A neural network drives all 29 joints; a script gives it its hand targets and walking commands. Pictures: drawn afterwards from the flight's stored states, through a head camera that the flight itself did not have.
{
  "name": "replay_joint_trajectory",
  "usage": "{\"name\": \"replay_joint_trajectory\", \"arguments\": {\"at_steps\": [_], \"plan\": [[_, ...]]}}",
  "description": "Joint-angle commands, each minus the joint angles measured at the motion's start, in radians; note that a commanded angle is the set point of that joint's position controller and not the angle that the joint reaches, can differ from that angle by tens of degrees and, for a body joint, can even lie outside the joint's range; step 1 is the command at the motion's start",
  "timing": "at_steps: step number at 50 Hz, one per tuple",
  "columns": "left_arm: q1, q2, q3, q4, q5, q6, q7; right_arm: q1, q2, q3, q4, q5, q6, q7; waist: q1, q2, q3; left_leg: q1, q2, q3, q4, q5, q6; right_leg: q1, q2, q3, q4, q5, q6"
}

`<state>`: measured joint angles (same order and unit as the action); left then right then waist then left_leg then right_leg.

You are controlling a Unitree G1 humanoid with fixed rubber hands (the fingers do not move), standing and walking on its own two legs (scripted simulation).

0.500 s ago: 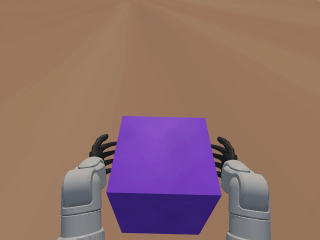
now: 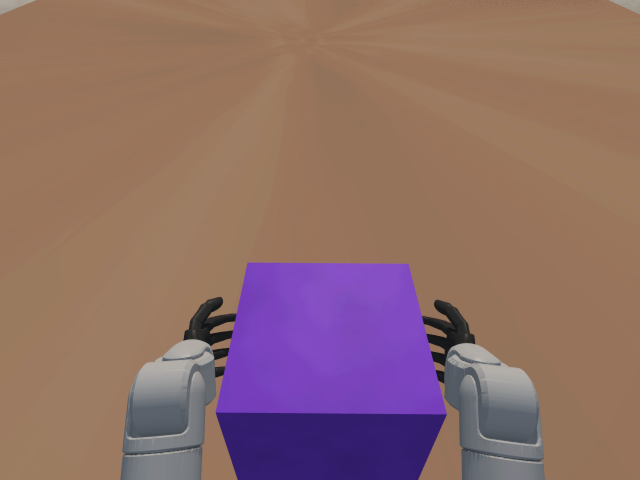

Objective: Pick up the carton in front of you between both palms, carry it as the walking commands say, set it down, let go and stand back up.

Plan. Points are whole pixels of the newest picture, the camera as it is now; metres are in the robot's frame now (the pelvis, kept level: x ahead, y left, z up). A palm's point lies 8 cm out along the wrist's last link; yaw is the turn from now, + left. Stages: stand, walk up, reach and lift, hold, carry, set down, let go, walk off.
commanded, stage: carry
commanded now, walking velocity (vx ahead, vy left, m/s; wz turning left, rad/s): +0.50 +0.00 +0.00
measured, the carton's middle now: (327, 385) +0.27 +0.01 -0.01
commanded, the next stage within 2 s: none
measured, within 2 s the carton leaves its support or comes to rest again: neither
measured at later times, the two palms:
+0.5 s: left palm (236, 184) +0.59 +0.18 +0.08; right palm (406, 193) +0.56 -0.12 +0.08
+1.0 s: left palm (280, 109) +0.90 +0.13 +0.08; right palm (406, 112) +0.91 -0.17 +0.07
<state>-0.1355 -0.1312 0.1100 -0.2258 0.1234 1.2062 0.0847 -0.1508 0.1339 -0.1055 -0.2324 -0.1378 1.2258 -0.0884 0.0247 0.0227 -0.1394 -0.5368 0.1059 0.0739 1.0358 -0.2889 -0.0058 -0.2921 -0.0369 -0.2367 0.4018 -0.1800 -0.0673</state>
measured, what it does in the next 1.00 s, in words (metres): walks ahead: left foot, then right foot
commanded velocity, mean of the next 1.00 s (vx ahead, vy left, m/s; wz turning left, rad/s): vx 0.50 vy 0.00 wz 0.00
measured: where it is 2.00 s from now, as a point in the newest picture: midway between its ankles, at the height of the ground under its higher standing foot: (331, 283)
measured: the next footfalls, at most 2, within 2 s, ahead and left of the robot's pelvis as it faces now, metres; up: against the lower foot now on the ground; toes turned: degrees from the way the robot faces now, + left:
left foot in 0.28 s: +0.36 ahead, +0.13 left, +0.00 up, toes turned +10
right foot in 0.76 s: +0.67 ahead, -0.10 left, +0.00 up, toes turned -14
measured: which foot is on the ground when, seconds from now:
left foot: up 0.00-0.26, down 0.28-0.78, up 0.80-1.00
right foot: down 0.00-0.28, up 0.30-0.74, down 0.76-1.00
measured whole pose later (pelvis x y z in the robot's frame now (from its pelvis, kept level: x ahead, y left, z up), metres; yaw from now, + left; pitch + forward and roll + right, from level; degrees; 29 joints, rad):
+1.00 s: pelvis +0.64 -0.02 +0.01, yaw +0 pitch +4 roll +1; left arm -0.11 -0.13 0.10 -0.32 0.11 1.17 0.09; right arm -0.13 0.13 -0.08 -0.32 -0.13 1.19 -0.09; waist 0.02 0.01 -0.07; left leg -0.58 0.11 0.09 0.94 -0.24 -0.01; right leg -0.21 -0.04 -0.23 0.32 -0.19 -0.06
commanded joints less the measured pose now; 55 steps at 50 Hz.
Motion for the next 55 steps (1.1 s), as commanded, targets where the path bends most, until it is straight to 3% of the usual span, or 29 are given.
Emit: {"name": "replay_joint_trajectory", "arguments": {"at_steps": [1,4,8,11,13,14,15,16,17,18,19,20,22,25,30,34,36,37,38,39,40,41,43,45,48,51,55], "plan": [[-0.520,-0.985,-0.730,-0.123,-0.460,-0.026,-0.282,-0.480,0.994,0.726,-0.098,0.413,-0.047,0.250,-0.014,-0.134,-0.191,-0.089,0.038,-0.001,-0.169,0.081,-0.019,0.220,-0.273,0.278,-0.288,-0.125,-0.067],[-0.492,-0.950,-0.738,-0.160,-0.462,-0.025,-0.281,-0.444,0.966,0.729,-0.128,0.407,-0.049,0.241,-0.010,-0.135,-0.158,-0.086,0.016,0.045,-0.360,0.176,-0.022,0.271,-0.240,0.203,-0.275,0.006,-0.060],[-0.461,-0.883,-0.723,-0.185,-0.440,-0.004,-0.268,-0.438,0.902,0.725,-0.173,0.417,-0.026,0.238,-0.005,-0.149,-0.119,-0.045,-0.020,0.097,-0.494,0.260,-0.006,0.320,-0.217,0.140,-0.237,0.134,-0.045],[-0.439,-0.843,-0.705,-0.163,-0.416,0.018,-0.259,-0.441,0.855,0.713,-0.166,0.421,0.001,0.243,-0.002,-0.167,-0.079,0.010,-0.031,0.126,-0.566,0.246,0.013,0.352,-0.219,0.119,-0.176,0.204,-0.028],[-0.446,-0.824,-0.700,-0.149,-0.410,0.032,-0.256,-0.430,0.836,0.698,-0.141,0.418,0.014,0.247,-0.021,-0.138,-0.116,0.205,-0.084,0.200,-0.633,0.180,0.028,0.312,-0.182,0.049,0.010,0.324,0.005],[-0.450,-0.814,-0.699,-0.144,-0.409,0.037,-0.254,-0.421,0.828,0.688,-0.124,0.418,0.018,0.249,-0.036,-0.098,-0.181,0.432,-0.075,0.182,-0.603,0.133,0.040,0.190,-0.152,0.008,0.175,0.351,0.035],[-0.475,-0.805,-0.702,-0.153,-0.410,0.046,-0.253,-0.412,0.817,0.677,-0.102,0.407,0.018,0.252,-0.059,0.064,-0.241,0.625,0.118,-0.141,-0.683,-0.017,0.098,-0.016,-0.085,-0.003,0.435,0.174,0.090],[-0.512,-0.828,-0.718,-0.169,-0.420,0.054,-0.254,-0.423,0.830,0.667,-0.073,0.404,0.010,0.255,-0.058,0.308,-0.291,0.823,0.304,-0.526,-0.780,0.008,0.225,-0.314,0.036,0.044,0.691,-0.213,0.120],[-0.517,-0.845,-0.716,-0.150,-0.424,0.051,-0.257,-0.419,0.861,0.670,-0.079,0.419,0.007,0.258,-0.053,0.270,-0.266,0.830,0.325,-0.546,-0.791,0.149,0.250,-0.447,0.013,0.160,0.830,-0.324,0.091],[-0.527,-0.877,-0.717,-0.144,-0.429,0.042,-0.260,-0.443,0.895,0.678,-0.093,0.429,0.002,0.260,-0.053,0.195,-0.261,0.787,0.299,-0.458,-0.759,0.259,0.235,-0.470,-0.029,0.206,0.881,-0.306,0.064],[-0.530,-0.904,-0.719,-0.144,-0.432,0.031,-0.262,-0.463,0.927,0.688,-0.107,0.436,-0.006,0.262,-0.051,0.077,-0.271,0.732,0.285,-0.387,-0.752,0.278,0.200,-0.454,-0.069,0.229,0.848,-0.247,0.051],[-0.534,-0.927,-0.724,-0.148,-0.431,0.019,-0.262,-0.489,0.955,0.703,-0.126,0.445,-0.015,0.265,-0.045,0.023,-0.254,0.651,0.267,-0.310,-0.776,0.270,0.165,-0.408,-0.095,0.236,0.773,-0.189,0.048],[-0.535,-0.964,-0.733,-0.157,-0.424,0.002,-0.256,-0.519,0.975,0.717,-0.152,0.462,-0.028,0.270,-0.040,0.066,-0.242,0.568,0.232,-0.200,-0.836,0.158,0.133,-0.339,-0.094,0.206,0.644,-0.123,0.056],[-0.496,-0.965,-0.735,-0.180,-0.408,-0.013,-0.241,-0.498,0.961,0.729,-0.180,0.477,-0.034,0.277,-0.041,0.106,-0.206,0.559,0.204,-0.108,-0.897,0.108,0.147,-0.344,-0.089,0.159,0.466,-0.051,0.079],[-0.441,-0.906,-0.726,-0.188,-0.392,0.005,-0.229,-0.441,0.887,0.715,-0.190,0.460,-0.016,0.272,-0.045,0.110,-0.134,0.597,0.153,0.019,-0.874,0.319,0.126,-0.312,-0.052,0.072,0.195,0.095,0.081],[-0.434,-0.870,-0.717,-0.158,-0.400,0.027,-0.242,-0.405,0.854,0.693,-0.143,0.423,0.001,0.266,-0.048,0.130,-0.070,0.621,0.143,0.067,-0.827,0.408,0.092,-0.248,-0.033,0.030,0.088,0.146,0.057],[-0.436,-0.865,-0.709,-0.136,-0.404,0.030,-0.249,-0.417,0.853,0.693,-0.128,0.417,0.005,0.265,-0.035,0.126,-0.083,0.599,0.127,0.119,-0.700,0.530,0.066,-0.098,0.003,-0.022,0.035,0.114,0.045],[-0.435,-0.867,-0.704,-0.122,-0.404,0.030,-0.252,-0.415,0.852,0.696,-0.121,0.417,0.006,0.264,-0.024,0.099,-0.125,0.532,0.093,0.164,-0.554,0.571,0.042,0.072,0.043,-0.063,0.030,0.056,0.041],[-0.420,-0.869,-0.696,-0.102,-0.402,0.029,-0.256,-0.427,0.842,0.697,-0.119,0.418,0.007,0.264,-0.001,0.041,-0.190,0.387,0.069,0.166,-0.358,0.467,0.014,0.285,-0.027,0.035,0.041,-0.008,0.032],[-0.418,-0.860,-0.680,-0.074,-0.387,0.019,-0.259,-0.466,0.853,0.712,-0.144,0.427,0.014,0.264,0.012,-0.218,-0.281,0.108,-0.031,0.154,-0.032,0.242,-0.042,0.506,-0.286,0.486,-0.062,-0.146,-0.094],[-0.408,-0.888,-0.685,-0.063,-0.395,0.010,-0.261,-0.489,0.860,0.719,-0.153,0.433,0.011,0.268,0.008,-0.358,-0.266,-0.126,-0.122,0.063,0.151,-0.179,-0.042,0.578,-0.390,0.750,-0.183,-0.027,-0.172],[-0.441,-0.918,-0.692,-0.098,-0.415,0.003,-0.265,-0.500,0.894,0.729,-0.138,0.437,-0.001,0.269,-0.002,-0.265,-0.259,-0.178,-0.061,-0.033,0.263,-0.196,-0.007,0.565,-0.389,0.656,-0.153,0.104,-0.168],[-0.481,-0.982,-0.715,-0.134,-0.434,-0.018,-0.270,-0.506,0.948,0.737,-0.148,0.442,-0.027,0.271,-0.008,-0.076,-0.249,-0.156,0.021,-0.078,0.209,-0.093,0.024,0.434,-0.336,0.484,-0.127,0.197,-0.104],[-0.505,-1.003,-0.730,-0.165,-0.447,-0.032,-0.273,-0.495,0.990,0.746,-0.155,0.443,-0.045,0.265,-0.014,-0.101,-0.249,-0.081,0.036,-0.060,0.078,0.003,0.017,0.343,-0.298,0.355,-0.180,0.113,-0.055],[-0.460,-0.986,-0.740,-0.185,-0.457,-0.040,-0.282,-0.434,0.995,0.752,-0.163,0.420,-0.066,0.247,-0.012,-0.148,-0.216,-0.083,0.026,-0.006,-0.087,0.061,-0.005,0.323,-0.273,0.262,-0.236,0.066,-0.062],[-0.433,-0.947,-0.742,-0.207,-0.456,-0.038,-0.284,-0.404,0.968,0.754,-0.185,0.407,-0.067,0.236,-0.011,-0.149,-0.162,-0.115,0.014,0.041,-0.281,0.142,-0.022,0.359,-0.239,0.188,-0.241,0.169,-0.065],[-0.416,-0.875,-0.725,-0.235,-0.440,-0.016,-0.273,-0.403,0.905,0.747,-0.224,0.416,-0.040,0.232,-0.007,-0.159,-0.102,-0.075,-0.024,0.103,-0.458,0.246,-0.005,0.386,-0.215,0.119,-0.221,0.291,-0.049]]}}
